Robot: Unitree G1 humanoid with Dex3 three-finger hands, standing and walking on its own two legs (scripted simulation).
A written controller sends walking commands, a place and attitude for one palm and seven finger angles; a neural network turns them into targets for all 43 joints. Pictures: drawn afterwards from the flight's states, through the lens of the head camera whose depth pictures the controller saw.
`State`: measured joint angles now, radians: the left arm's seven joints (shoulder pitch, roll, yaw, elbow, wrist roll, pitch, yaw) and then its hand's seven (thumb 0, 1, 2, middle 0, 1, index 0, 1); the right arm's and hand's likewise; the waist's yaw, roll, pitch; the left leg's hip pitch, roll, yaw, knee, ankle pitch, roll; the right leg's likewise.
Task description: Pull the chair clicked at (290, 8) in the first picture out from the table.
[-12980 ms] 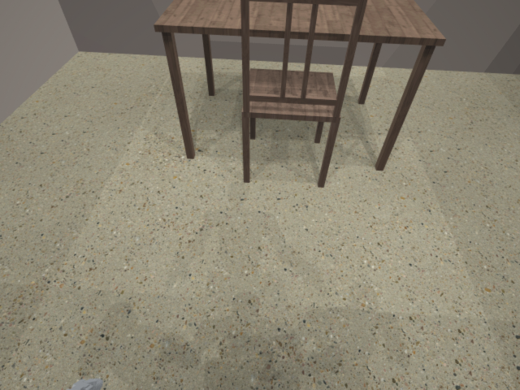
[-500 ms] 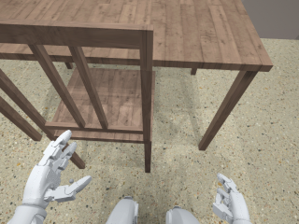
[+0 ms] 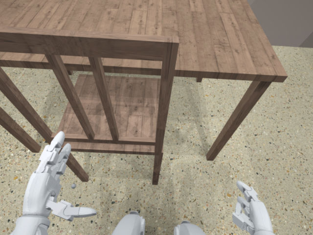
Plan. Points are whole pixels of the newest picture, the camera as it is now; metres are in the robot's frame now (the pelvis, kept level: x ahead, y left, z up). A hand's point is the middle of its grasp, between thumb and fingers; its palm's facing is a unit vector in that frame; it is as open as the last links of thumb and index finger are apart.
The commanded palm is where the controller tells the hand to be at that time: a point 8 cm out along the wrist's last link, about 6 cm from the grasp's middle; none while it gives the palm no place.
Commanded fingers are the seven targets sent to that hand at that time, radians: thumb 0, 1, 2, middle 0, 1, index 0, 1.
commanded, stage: raise the hand toward the chair's back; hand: left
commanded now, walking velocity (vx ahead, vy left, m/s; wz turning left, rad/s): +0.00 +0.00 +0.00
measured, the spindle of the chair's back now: (76, 105) +0.44 +0.26 +0.03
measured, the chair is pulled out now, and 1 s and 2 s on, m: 0.00 0.00 0.00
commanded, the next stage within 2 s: aim the fingers beside a spindle in 0.88 s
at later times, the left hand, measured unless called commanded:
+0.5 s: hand (60, 173) +0.24 +0.23 +0.05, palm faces +0.02 -1.00 -0.05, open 16.9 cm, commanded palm +0.22 +0.28 +0.06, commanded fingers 0.00 -0.50 0.30 -0.06 -0.08 -0.06 -0.08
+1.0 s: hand (67, 173) +0.24 +0.21 +0.05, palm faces +0.03 -1.00 -0.05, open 16.9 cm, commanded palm +0.23 +0.27 +0.05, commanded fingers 0.00 -0.50 0.30 -0.06 -0.08 -0.06 -0.08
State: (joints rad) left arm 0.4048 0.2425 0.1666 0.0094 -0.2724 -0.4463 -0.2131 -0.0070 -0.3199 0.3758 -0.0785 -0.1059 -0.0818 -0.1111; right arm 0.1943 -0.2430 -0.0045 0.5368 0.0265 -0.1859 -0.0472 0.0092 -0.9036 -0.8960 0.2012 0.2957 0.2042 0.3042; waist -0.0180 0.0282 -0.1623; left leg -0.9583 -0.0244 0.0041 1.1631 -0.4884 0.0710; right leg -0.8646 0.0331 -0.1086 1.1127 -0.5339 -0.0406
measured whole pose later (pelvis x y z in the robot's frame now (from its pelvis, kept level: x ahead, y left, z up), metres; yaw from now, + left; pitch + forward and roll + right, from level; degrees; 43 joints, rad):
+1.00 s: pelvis +0.00 +0.01 +0.01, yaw +0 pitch +16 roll -4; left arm 0.30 0.28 0.20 0.07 -0.28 -0.39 -0.24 -0.02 -0.50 0.30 -0.06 -0.08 -0.06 -0.08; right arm 0.23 -0.25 0.03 0.53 0.03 -0.16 -0.04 0.01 -0.90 -0.90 0.20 0.30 0.21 0.30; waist -0.02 0.04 -0.15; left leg -0.91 -0.03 0.00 1.11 -0.47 0.08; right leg -0.81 0.03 -0.11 1.05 -0.51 -0.03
